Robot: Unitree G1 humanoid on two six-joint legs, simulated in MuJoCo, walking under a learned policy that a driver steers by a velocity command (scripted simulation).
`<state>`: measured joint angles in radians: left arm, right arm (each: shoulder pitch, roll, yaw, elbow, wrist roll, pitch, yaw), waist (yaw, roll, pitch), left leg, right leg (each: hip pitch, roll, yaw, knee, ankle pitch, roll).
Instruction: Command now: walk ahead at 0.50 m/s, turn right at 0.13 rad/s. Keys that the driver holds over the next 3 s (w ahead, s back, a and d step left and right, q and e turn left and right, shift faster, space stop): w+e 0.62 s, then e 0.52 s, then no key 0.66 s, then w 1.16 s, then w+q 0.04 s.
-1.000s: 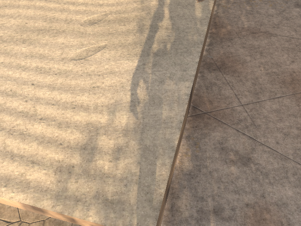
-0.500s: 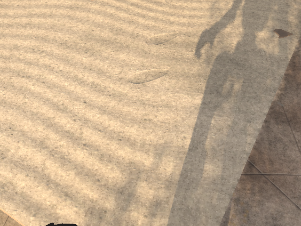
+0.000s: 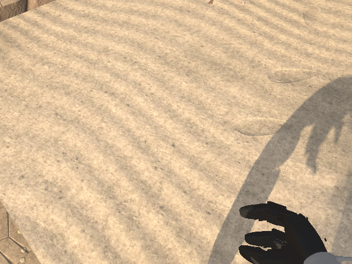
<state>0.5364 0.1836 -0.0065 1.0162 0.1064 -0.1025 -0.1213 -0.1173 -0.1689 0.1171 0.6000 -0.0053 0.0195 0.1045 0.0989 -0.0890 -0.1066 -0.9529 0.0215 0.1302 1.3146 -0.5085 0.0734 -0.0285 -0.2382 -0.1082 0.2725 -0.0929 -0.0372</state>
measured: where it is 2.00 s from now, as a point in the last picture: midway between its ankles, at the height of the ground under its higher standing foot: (203, 235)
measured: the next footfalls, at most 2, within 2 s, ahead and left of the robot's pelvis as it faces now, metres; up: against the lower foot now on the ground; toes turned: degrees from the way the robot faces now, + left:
right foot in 0.46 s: +0.44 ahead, -0.12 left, +0.16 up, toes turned -12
left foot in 0.86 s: +0.72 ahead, +0.00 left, +0.16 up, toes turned -34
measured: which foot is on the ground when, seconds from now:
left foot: down 0.00-0.48, up 0.50-0.84, down 0.86-1.00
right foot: down 0.00-0.00, up 0.02-0.44, down 0.46-0.86, up 0.88-1.00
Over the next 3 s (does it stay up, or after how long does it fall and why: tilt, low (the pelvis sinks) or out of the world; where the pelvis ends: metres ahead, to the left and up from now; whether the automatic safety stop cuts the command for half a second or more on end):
stays up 0.92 -0.32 0.12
